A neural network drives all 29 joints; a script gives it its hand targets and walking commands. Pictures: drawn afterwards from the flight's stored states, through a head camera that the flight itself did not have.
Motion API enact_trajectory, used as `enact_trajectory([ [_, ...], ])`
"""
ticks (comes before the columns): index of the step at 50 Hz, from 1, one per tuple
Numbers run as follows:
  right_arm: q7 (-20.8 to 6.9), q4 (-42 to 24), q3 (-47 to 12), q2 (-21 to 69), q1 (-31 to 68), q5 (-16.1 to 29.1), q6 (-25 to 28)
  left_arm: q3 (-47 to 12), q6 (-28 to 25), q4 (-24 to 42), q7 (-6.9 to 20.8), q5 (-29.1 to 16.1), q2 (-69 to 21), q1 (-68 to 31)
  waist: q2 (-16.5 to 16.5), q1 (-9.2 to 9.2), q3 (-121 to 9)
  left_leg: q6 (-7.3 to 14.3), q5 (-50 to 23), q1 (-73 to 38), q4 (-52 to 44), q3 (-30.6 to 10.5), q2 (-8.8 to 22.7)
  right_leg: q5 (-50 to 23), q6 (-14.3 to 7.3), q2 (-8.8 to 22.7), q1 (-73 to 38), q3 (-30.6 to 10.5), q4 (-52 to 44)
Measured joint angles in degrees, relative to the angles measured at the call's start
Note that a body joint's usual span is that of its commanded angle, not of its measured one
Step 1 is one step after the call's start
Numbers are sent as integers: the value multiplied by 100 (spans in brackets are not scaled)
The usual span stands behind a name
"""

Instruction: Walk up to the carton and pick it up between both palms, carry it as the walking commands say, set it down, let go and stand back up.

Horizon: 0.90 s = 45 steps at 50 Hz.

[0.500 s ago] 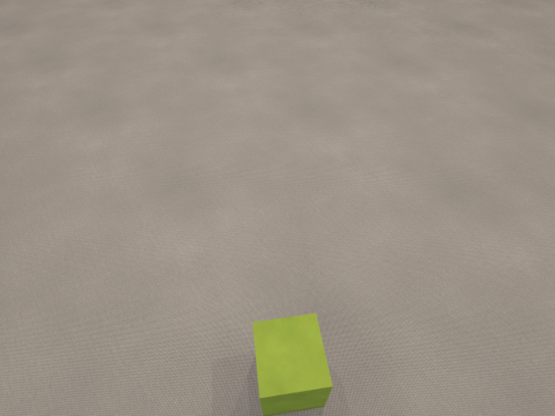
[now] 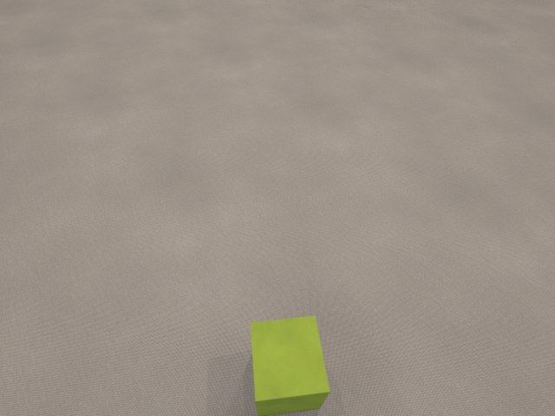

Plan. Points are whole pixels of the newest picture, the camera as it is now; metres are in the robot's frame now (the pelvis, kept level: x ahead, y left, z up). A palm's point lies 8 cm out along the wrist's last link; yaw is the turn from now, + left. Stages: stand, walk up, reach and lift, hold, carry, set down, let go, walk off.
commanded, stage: walk up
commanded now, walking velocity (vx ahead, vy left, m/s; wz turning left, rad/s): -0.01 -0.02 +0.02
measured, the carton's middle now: (286, 367) +0.36 -0.01 -0.65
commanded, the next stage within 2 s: none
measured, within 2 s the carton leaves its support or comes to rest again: neither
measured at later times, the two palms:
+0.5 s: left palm out of the picture -0.05 +0.21 -0.15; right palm out of the picture +0.04 -0.25 -0.15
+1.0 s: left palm out of the picture -0.06 +0.24 -0.15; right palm out of the picture -0.04 -0.23 -0.13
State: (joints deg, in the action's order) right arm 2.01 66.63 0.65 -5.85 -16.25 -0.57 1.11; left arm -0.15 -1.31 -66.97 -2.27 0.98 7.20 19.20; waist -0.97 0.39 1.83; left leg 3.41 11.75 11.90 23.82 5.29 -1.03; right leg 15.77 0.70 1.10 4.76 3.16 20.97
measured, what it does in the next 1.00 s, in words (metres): steps on the spot: left foot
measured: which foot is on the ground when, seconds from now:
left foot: down 0.00-0.50, up 0.52-0.72, down 0.74-1.00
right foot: down 0.00-0.78, up 0.80-1.00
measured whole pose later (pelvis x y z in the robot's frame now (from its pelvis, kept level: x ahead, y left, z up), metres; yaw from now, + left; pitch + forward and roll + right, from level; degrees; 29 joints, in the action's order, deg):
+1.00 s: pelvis -0.04 -0.01 +0.01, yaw +6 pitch +1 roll -3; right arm 3.3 63.8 0.7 -7.8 -17.3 -2.4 1.1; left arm 4.7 2.5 -61.7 -1.9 1.2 11.6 15.1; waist -0.3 2.3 2.7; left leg 0.2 11.8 11.6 22.5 1.6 3.8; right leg 23.5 2.7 1.7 14.5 2.3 35.9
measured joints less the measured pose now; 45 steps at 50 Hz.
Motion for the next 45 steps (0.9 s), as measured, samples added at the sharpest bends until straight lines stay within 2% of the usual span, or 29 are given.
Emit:
enact_trajectory([
  [6, 32, 23, 26, 2, -4, 8, -9, -6, 4, -34, -32, 0, -28, -54, 42, 19, 17, 12, 65, -33, 56, 9, 1, 20, 16, 2, -62, -9, -14],
  [9, 7, -128, 20, 8, -29, -26, -11, 85, 100, 56, -102, 0, 66, -109, -37, 77, 30, 16, 121, 138, 249, -41, -20, 164, 25, 34, 139, 47, 302],
  [14, 51, -313, 111, -160, 37, -14, -128, 171, 126, 400, -128, 37, 107, -324, 60, -32, 82, 13, 194, 489, 588, -188, -54, 335, -1, 73, 446, 204, 691],
  [20, 29, -663, 174, -251, 342, -79, -81, 234, 183, 413, -173, 32, 196, -218, 67, 16, 48, -48, 202, 688, 773, -273, 5, 381, -73, 19, 626, 285, 885],
  [24, 39, -740, 216, -359, 437, -48, -164, 272, 218, 496, -131, 67, 189, -153, 155, -25, -21, -122, 143, 757, 782, -381, 52, 345, -164, -45, 645, 389, 856],
  [26, 41, -742, 240, -409, 443, -15, -243, 253, 172, 577, -110, 92, 165, -93, 197, -50, -91, -186, 418, 870, 981, -434, 71, 301, -195, -60, 605, 489, 750],
  [29, 11, -785, 260, -435, 499, -48, -322, 225, 99, 680, -142, 115, 120, -41, 97, -101, -73, -269, 1185, 1053, 1810, -313, 96, 219, -237, 43, 520, 570, 606],
  [31, -17, -797, 277, -440, 559, -55, -313, 213, 51, 702, -147, 144, 64, -19, 77, -103, -28, -294, 1341, 1030, 2079, -319, 136, 149, -225, 95, 456, 609, 502],
  [34, -38, -737, 258, -428, 620, -39, -294, 201, 19, 682, -108, 181, 21, 2, 87, -136, 5, -319, 1233, 691, 1671, -349, 201, 110, -156, 154, 426, 604, 463],
  [37, -3, -659, 192, -378, 617, -16, -246, 222, 46, 607, -95, 124, 9, 16, 168, -86, 38, -329, 367, 110, 553, -370, 313, 151, -64, 127, 406, 662, 533],
  [38, 11, -613, 173, -305, 617, -26, -215, 235, 57, 562, -88, 96, 52, 4, 76, -75, 74, -297, 366, 9, 403, -334, 259, 173, -30, 189, 395, 641, 574],
  [41, 22, -566, 93, -156, 489, -92, -122, 291, 161, 473, -60, 31, 163, 85, -117, -57, 41, -257, 372, -96, 290, -207, 213, 130, 6, 232, 349, 509, 501],
  [45, 117, -501, 66, -166, 241, -191, -79, 448, 368, 472, 16, 32, 349, -64, 20, 106, 45, -242, 264, -37, 172, -273, 420, 854, 106, 36, 774, 284, 1453],
])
